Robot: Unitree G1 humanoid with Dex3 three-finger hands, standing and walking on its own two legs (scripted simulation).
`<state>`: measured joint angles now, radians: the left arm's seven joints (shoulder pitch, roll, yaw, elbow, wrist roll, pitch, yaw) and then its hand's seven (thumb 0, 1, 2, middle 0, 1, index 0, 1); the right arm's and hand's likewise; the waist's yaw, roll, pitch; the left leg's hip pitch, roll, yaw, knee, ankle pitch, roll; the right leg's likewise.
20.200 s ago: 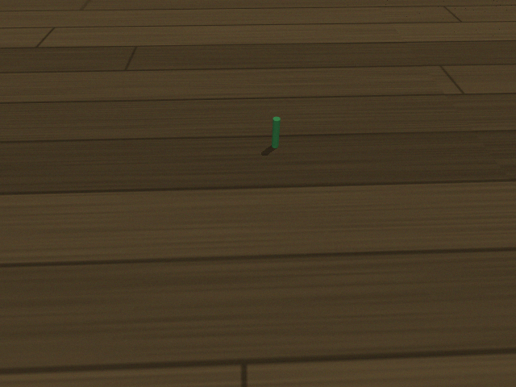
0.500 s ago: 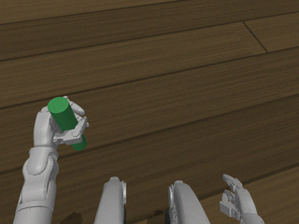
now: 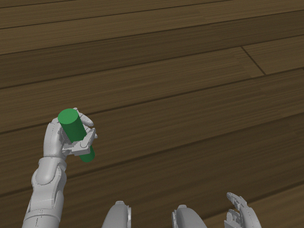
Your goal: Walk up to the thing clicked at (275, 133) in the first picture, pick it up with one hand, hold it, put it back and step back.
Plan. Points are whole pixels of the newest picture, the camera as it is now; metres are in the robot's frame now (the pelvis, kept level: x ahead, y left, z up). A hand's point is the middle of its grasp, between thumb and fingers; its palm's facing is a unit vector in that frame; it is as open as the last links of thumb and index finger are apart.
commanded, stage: lift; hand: left
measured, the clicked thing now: (79, 139) +0.34 +0.19 +0.02
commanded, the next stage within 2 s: hold in 0.42 s
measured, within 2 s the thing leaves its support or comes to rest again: neither
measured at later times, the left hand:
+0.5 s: hand (83, 126) +0.34 +0.17 +0.08, palm faces -0.01 -1.00 -0.01, open 5.3 cm
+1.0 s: hand (83, 123) +0.34 +0.16 +0.10, palm faces -0.02 -1.00 +0.00, open 5.3 cm
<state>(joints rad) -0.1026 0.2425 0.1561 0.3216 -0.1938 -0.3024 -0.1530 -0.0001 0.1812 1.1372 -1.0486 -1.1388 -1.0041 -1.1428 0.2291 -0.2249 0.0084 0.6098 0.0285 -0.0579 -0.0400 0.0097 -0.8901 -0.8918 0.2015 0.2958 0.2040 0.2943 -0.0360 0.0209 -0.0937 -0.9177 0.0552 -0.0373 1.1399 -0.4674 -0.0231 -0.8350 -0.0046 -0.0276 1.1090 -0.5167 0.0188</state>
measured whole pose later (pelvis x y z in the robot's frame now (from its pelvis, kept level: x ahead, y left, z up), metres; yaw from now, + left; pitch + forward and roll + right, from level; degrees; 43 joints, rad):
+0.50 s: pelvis +0.01 +0.00 +0.03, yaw +0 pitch +9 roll -2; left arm -0.11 0.23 0.16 0.38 -0.20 -0.32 -0.19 0.00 0.18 1.14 -1.05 -1.14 -1.00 -1.15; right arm 0.23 -0.23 0.01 0.63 0.02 -0.05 -0.04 0.01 -0.89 -0.89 0.20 0.30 0.20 0.29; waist -0.03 0.01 -0.06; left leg -0.71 0.06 -0.03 0.97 -0.42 -0.03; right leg -0.63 0.00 -0.02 0.94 -0.47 0.01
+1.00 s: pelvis +0.02 -0.01 +0.04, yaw +0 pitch +7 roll -1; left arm -0.11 0.22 0.15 0.39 -0.21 -0.31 -0.20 0.00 0.18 1.14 -1.05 -1.14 -1.00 -1.15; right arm 0.24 -0.23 0.00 0.65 0.02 -0.04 -0.05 0.01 -0.90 -0.90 0.20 0.30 0.20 0.29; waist -0.02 0.02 -0.04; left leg -0.61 0.05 -0.02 0.88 -0.39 -0.03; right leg -0.54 -0.01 -0.02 0.87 -0.44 0.01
